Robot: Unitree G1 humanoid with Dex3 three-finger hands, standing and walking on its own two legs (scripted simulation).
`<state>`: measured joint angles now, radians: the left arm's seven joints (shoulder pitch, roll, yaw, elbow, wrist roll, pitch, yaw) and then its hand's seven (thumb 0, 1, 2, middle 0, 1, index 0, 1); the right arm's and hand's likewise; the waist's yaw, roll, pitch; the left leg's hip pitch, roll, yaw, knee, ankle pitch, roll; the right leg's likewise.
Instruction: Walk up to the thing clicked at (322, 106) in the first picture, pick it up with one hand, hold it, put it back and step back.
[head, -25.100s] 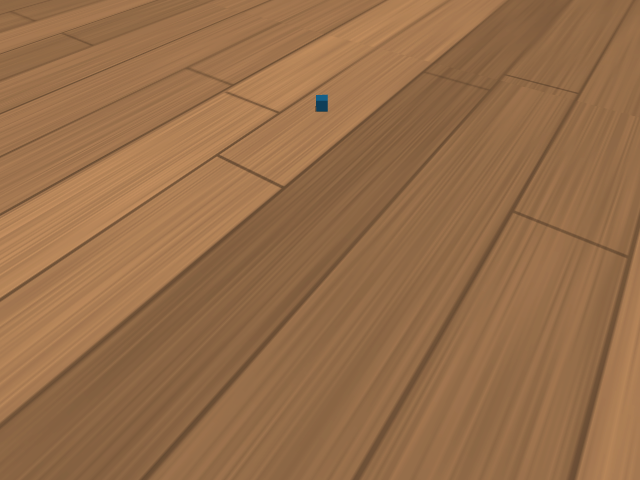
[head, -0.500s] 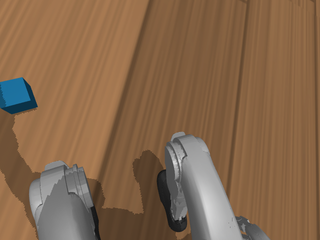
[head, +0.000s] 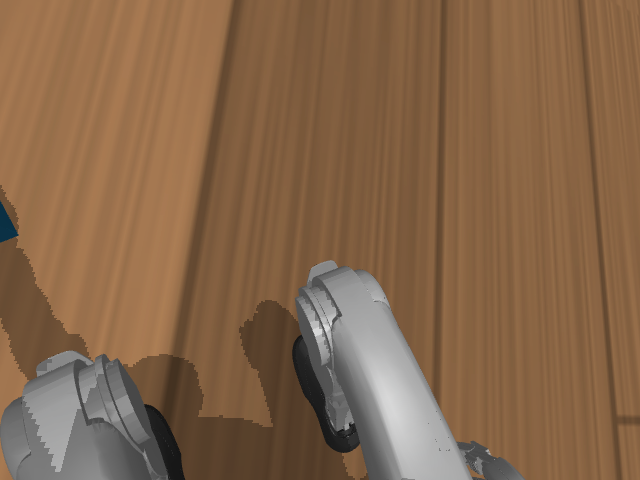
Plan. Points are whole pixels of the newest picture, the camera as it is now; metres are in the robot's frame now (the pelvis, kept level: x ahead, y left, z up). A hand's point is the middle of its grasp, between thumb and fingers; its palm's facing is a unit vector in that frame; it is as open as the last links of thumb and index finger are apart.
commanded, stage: approach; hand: left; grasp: from above
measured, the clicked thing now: out of the picture +0.51 +0.33 -0.29
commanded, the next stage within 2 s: close in in 0.08 s
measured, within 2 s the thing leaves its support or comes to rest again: neither
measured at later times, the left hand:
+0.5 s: hand out of the picture +0.49 +0.33 -0.19, palm faces -0.44 -0.13 -0.89, open 13.0 cm
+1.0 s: hand out of the picture +0.49 +0.32 -0.24, palm faces -0.44 -0.14 -0.89, open 13.7 cm
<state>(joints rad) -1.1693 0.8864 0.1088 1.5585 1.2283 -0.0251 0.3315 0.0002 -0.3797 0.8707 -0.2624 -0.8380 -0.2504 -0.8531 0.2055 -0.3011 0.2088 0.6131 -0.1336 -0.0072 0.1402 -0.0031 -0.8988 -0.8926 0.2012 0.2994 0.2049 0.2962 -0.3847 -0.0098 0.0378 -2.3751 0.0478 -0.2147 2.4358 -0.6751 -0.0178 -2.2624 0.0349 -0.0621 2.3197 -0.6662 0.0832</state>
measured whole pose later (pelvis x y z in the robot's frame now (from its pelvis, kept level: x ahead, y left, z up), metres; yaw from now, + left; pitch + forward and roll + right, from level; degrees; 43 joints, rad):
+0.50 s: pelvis +0.00 +0.00 +0.00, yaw +0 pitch +33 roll -12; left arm -1.15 0.92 0.07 1.54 1.26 -0.14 0.33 0.00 -0.36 0.92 -0.26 -0.87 -0.25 -0.88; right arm 0.14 -0.31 0.19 0.59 -0.17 -0.02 0.14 0.00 -0.90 -0.89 0.20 0.30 0.20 0.30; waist -0.34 -0.06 0.06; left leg -2.37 0.02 -0.23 2.46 -0.68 -0.03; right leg -2.24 0.02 -0.08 2.33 -0.68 0.07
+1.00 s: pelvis +0.00 +0.00 -0.02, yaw -2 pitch +31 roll -13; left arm -1.17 1.03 0.12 1.67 1.25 -0.13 0.47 0.00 -0.44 0.92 -0.21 -0.82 -0.19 -0.85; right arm 0.17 -0.32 0.29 0.62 -0.21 -0.12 0.16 0.00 -0.89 -0.90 0.20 0.30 0.21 0.30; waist -0.40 -0.11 0.15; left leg -2.39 0.03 -0.27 2.51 -0.69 -0.03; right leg -2.25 0.04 -0.10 2.36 -0.67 0.08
